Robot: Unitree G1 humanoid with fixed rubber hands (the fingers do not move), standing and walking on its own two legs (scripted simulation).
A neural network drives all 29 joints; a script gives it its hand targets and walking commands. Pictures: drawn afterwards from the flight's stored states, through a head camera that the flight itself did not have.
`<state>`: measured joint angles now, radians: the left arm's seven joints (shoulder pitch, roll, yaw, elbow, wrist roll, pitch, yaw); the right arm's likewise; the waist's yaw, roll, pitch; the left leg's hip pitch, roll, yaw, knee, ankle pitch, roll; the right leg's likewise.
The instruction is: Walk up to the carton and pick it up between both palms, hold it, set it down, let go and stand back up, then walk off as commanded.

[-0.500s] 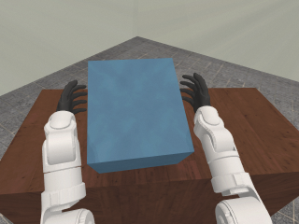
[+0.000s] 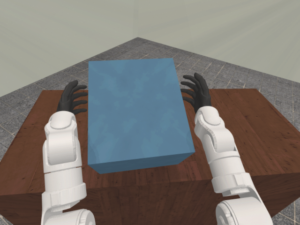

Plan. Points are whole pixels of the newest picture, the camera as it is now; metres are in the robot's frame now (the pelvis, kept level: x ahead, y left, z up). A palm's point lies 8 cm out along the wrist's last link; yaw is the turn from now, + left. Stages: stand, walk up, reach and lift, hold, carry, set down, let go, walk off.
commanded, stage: hold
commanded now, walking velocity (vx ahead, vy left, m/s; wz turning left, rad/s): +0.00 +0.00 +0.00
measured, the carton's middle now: (136, 116) +0.40 +0.01 +0.12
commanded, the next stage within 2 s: set down in 0.04 s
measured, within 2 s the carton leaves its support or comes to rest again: neither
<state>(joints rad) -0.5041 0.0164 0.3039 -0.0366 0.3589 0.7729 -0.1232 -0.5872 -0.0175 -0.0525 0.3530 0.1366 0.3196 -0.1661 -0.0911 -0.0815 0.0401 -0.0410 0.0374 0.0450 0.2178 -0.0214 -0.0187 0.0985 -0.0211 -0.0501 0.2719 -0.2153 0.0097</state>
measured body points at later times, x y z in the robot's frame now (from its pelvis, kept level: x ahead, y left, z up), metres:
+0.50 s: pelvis +0.00 +0.00 +0.00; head -0.05 +0.03 +0.44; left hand +0.36 +0.20 +0.18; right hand +0.39 -0.13 +0.22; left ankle +0.07 +0.13 -0.75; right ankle -0.03 -0.12 -0.75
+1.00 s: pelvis +0.03 -0.02 +0.00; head +0.00 +0.00 +0.45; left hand +0.38 +0.17 +0.12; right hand +0.42 -0.15 +0.17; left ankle +0.07 +0.13 -0.75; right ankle -0.03 -0.12 -0.75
